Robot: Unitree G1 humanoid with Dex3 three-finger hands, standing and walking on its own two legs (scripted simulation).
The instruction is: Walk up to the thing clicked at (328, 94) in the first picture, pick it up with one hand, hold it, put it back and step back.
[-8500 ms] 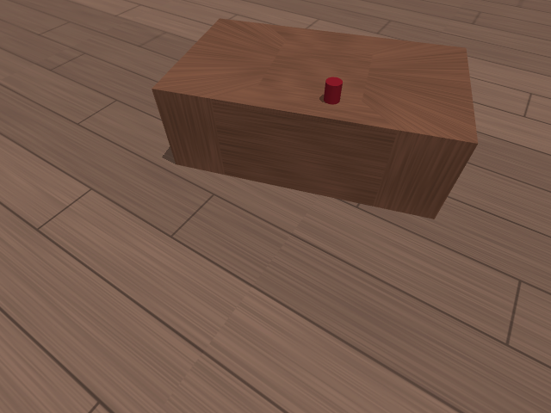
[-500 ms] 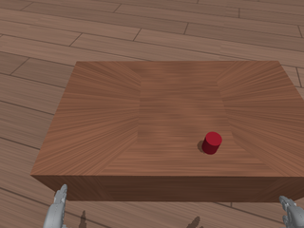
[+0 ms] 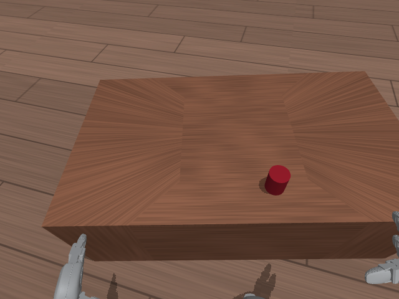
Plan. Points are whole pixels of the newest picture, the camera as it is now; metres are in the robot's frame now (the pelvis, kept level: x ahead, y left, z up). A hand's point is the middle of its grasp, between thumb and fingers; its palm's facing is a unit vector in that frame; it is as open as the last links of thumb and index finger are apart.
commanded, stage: go down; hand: right
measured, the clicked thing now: (277, 180) +0.50 -0.22 -0.25
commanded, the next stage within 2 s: approach in 1.58 s
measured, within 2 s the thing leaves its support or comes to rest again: neither
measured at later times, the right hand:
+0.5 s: hand out of the picture +0.32 -0.38 +0.02, palm faces +0.23 +0.96 -0.14, open 17.6 cm
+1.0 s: hand out of the picture +0.36 -0.39 +0.04, palm faces +0.22 +0.97 -0.09, open 17.4 cm
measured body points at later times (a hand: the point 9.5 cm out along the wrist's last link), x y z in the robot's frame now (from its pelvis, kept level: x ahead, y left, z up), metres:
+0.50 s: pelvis -0.02 -0.01 +0.00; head +0.05 -0.03 +0.44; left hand +0.12 +0.26 -0.06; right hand +0.30 -0.43 +0.03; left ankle -0.02 +0.12 -0.70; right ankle +0.02 -0.12 -0.70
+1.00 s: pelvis -0.01 -0.01 +0.00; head +0.07 -0.05 +0.44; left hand +0.14 +0.25 -0.05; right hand +0.34 -0.44 +0.05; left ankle -0.02 +0.12 -0.70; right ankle +0.02 -0.12 -0.70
